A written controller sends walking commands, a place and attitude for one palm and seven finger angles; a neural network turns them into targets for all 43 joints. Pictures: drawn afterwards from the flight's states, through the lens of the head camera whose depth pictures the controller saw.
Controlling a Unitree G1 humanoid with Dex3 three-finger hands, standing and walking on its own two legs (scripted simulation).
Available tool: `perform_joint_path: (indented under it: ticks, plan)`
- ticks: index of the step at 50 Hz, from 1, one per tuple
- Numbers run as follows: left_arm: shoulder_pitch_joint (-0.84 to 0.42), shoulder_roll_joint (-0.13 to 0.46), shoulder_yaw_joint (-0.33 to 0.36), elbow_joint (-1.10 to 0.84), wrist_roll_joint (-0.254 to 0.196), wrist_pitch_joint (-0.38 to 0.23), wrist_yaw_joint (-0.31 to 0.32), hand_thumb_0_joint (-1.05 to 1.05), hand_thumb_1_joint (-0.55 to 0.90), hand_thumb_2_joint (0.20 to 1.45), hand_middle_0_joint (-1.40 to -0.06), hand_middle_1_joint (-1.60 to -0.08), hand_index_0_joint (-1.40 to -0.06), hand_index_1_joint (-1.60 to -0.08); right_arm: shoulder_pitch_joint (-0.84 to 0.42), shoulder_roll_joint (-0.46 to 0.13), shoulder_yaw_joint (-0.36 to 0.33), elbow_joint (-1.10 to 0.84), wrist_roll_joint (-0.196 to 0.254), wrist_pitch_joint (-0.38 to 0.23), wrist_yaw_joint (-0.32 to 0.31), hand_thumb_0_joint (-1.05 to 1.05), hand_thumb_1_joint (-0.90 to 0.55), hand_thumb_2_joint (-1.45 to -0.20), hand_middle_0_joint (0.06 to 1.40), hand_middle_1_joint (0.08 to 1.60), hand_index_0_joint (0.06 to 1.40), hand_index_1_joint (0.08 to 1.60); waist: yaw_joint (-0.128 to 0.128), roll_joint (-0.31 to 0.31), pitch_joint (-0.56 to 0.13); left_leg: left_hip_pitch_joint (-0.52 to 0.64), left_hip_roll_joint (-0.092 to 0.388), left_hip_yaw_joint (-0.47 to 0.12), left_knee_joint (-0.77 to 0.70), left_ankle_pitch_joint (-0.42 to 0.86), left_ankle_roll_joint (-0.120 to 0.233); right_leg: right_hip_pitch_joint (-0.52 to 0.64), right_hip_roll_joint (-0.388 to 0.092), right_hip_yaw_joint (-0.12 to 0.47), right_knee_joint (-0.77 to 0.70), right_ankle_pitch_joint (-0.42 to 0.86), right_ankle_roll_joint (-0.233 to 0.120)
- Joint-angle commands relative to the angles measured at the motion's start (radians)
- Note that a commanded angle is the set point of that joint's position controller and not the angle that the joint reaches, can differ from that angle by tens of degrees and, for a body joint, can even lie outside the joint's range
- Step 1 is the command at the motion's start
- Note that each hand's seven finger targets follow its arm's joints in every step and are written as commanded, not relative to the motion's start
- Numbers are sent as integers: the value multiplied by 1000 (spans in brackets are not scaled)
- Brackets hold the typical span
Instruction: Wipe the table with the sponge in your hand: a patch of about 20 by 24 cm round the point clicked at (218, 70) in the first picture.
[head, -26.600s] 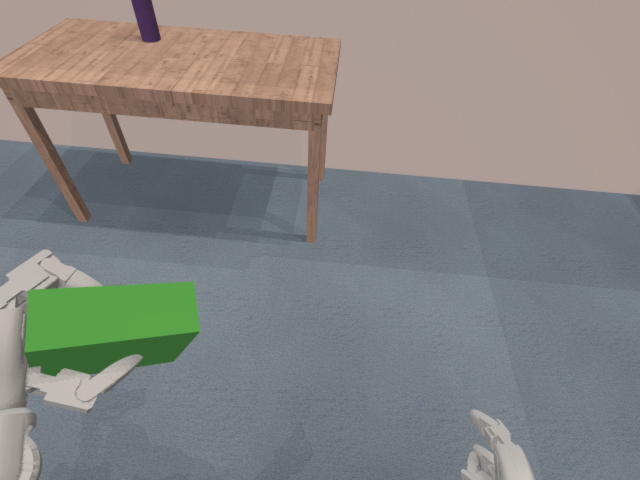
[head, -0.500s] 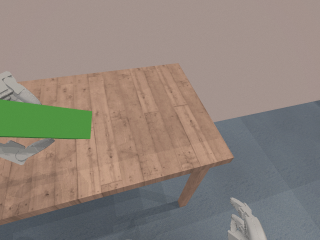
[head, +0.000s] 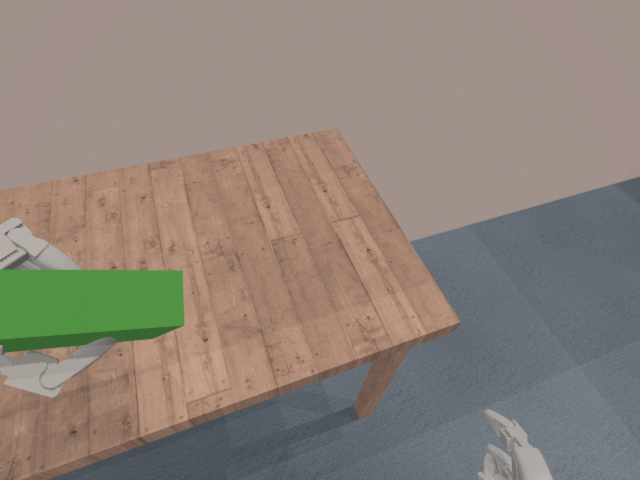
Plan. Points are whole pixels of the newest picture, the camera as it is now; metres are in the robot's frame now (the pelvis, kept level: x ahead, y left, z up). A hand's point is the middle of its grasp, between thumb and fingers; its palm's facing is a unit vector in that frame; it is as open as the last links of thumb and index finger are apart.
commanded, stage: come to a stop and stand still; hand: left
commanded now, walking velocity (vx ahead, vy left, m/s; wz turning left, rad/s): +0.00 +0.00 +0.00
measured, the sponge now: (119, 310) +0.24 +0.22 +0.14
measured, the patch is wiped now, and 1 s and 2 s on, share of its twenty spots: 0.00 0.00 0.00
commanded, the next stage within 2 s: look again from close up in 0.64 s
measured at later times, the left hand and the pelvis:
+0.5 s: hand (53, 347) +0.19 +0.25 +0.16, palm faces +0.40 -0.85 -0.35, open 9.4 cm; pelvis -0.03 -0.01 +0.00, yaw +0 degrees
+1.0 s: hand (89, 334) +0.20 +0.23 +0.16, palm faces +0.35 -0.86 -0.36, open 9.4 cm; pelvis -0.02 -0.01 +0.00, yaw -2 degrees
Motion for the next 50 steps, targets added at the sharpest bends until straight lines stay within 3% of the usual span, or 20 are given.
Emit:
perform_joint_path:
  ticks: [1, 4, 5, 6, 9, 10, 11, 15, 16, 23, 25, 26, 30, 31, 35, 36, 40, 41, 46, 50]
  plan:
    - [-108, 98, 43, -139, -12, -41, 15, 0, 100, 1300, -1200, -1600, -1200, -1600, -68, -121, -46, -149, 8, -43, -11, 0, -900, -900, 200, 300, 200, 300, -5, 72, -199, 107, 190, -134, -73, 321, -84, 78, -139, 110, -42, 213, 22]
    - [-168, 122, 46, -149, -14, -29, 17, 0, 100, 1300, -1200, -1600, -1200, -1600, -103, -117, -42, -165, 10, -39, -15, 0, -900, -900, 200, 300, 200, 300, -3, 43, -161, 67, 179, -139, -87, 159, -70, 74, -150, 142, -85, 152, 18]
    - [-180, 162, 77, -166, -11, -26, 21, 0, 100, 1300, -1200, -1600, -1200, -1600, -115, -126, -42, -158, 11, -37, -14, 0, -900, -900, 200, 300, 200, 300, -7, 87, -178, 81, 174, -145, -92, 139, -65, 72, -147, 162, -83, 138, 12]
    - [-178, 105, 37, -172, -12, -29, 17, 0, 100, 1300, -1200, -1600, -1200, -1600, -114, -106, -33, -164, 5, -34, -14, 0, -900, -900, 200, 300, 200, 300, -4, 84, -184, 69, 178, -143, -102, 114, -65, 91, -145, 135, -84, 125, 15]
    - [-183, 130, 56, -192, -14, -22, 24, 0, 100, 1300, -1200, -1600, -1200, -1600, -130, -105, -30, -176, 5, -38, -12, 0, -900, -900, 200, 300, 200, 300, -1, 83, -162, 38, 170, -150, -98, 42, -53, 88, -152, 156, -114, 90, 10]
    - [-177, 167, 85, -193, -15, -19, 26, 0, 100, 1300, -1200, -1600, -1200, -1600, -135, -119, -31, -168, 5, -36, -11, 0, -900, -900, 200, 300, 200, 300, -6, 128, -165, 53, 170, -161, -106, 39, -57, 70, -149, 169, -112, 73, 6]
    - [-160, 110, 49, -190, -17, -21, 22, 0, 100, 1300, -1200, -1600, -1200, -1600, -132, -99, -23, -173, 0, -34, -10, 0, -900, -900, 200, 300, 200, 300, -3, 122, -173, 42, 175, -156, -114, 30, -54, 91, -145, 145, -113, 76, 10]
    - [-130, 147, 86, -164, -23, -10, 26, 0, 100, 1300, -1200, -1600, -1200, -1600, -137, -113, -26, -171, 3, -39, -11, 0, -900, -900, 200, 300, 200, 300, -6, 110, -173, 60, 171, -158, -106, 48, -52, 75, -149, 164, -128, 85, 8]
    - [-123, 91, 45, -162, -26, -10, 20, 0, 100, 1300, -1200, -1600, -1200, -1600, -130, -99, -20, -173, 1, -35, -11, 0, -900, -900, 200, 300, 200, 300, -6, 95, -180, 55, 177, -157, -114, 51, -55, 89, -146, 140, -126, 83, 12]
    - [-162, 81, 19, -156, -8, 10, 25, 0, 100, 1300, -1200, -1600, -1200, -1600, -146, -106, -11, -180, 1, -30, -23, 0, -900, -900, 200, 300, 200, 300, -10, 63, -138, 41, 186, -155, -135, -56, -32, 56, -140, 151, -169, -10, 19]
    - [-175, 112, 40, -179, -1, 16, 29, 0, 100, 1300, -1200, -1600, -1200, -1600, -153, -115, -15, -174, 3, -29, -26, 0, -900, -900, 200, 300, 200, 300, -16, 108, -141, 65, 187, -157, -133, -76, -31, 36, -141, 168, -174, -38, 15]
    - [-168, 71, 11, -183, 4, 16, 27, 0, 100, 1300, -1200, -1600, -1200, -1600, -148, -100, -6, -177, -2, -26, -28, 0, -900, -900, 200, 300, 200, 300, -14, 102, -149, 45, 190, -156, -145, -94, -29, 62, -137, 150, -166, -34, 18]
    - [-161, 130, 61, -199, 14, 24, 35, 0, 100, 1300, -1200, -1600, -1200, -1600, -148, -113, -9, -174, -4, -24, -35, 0, -900, -900, 200, 300, 200, 300, -17, 114, -141, 56, 185, -148, -112, -88, -27, 37, -146, 179, -188, -52, 8]
    - [-149, 73, 23, -192, 13, 24, 31, 0, 100, 1300, -1200, -1600, -1200, -1600, -142, -97, -2, -178, -8, -21, -36, 0, -900, -900, 200, 300, 200, 300, -16, 96, -146, 44, 186, -144, -114, -90, -27, 52, -144, 162, -181, -47, 10]
    - [-124, 118, 65, -182, 17, 33, 35, 0, 100, 1300, -1200, -1600, -1200, -1600, -137, -113, -7, -173, -6, -17, -41, 0, -900, -900, 200, 300, 200, 300, -20, 98, -142, 77, 183, -137, -66, -61, -28, 3, -158, 187, -198, -54, 0]
    - [-126, 68, 26, -199, 15, 30, 29, 0, 100, 1300, -1200, -1600, -1200, -1600, -136, -98, -1, -175, -9, -14, -40, 0, -900, -900, 200, 300, 200, 300, -21, 110, -158, 71, 188, -136, -73, -48, -26, 26, -152, 170, -179, -29, 2]
    - [-109, 108, 59, -187, 18, 37, 31, 0, 100, 1300, -1200, -1600, -1200, -1600, -135, -109, -3, -175, -11, -11, -45, 0, -900, -900, 200, 300, 200, 300, -21, 127, -150, 59, 198, -148, -103, -16, -28, 46, -138, 169, -158, 13, 6]
    - [-107, 69, 30, -190, 16, 36, 26, 0, 100, 1300, -1200, -1600, -1200, -1600, -138, -94, 3, -179, -13, -8, -46, 0, -900, -900, 200, 300, 200, 300, -19, 108, -162, 53, 203, -149, -118, -11, -27, 69, -132, 159, -149, 31, 10]
    - [-109, 58, 17, -175, 12, 47, 16, 0, 100, 1300, -1200, -1600, -1200, -1600, -135, -92, 2, -182, -10, -4, -49, 0, -900, -900, 200, 300, 200, 300, -22, 93, -164, 68, 202, -137, -108, 57, -26, 83, -138, 167, -155, 96, 11]
    - [-113, 98, 45, -161, 10, 56, 15, 0, 100, 1300, -1200, -1600, -1200, -1600, -132, -101, -1, -178, -8, -3, -53, 0, -900, -900, 200, 300, 200, 300, -23, 85, -156, 82, 198, -137, -95, 55, -25, 61, -146, 187, -179, 88, 9]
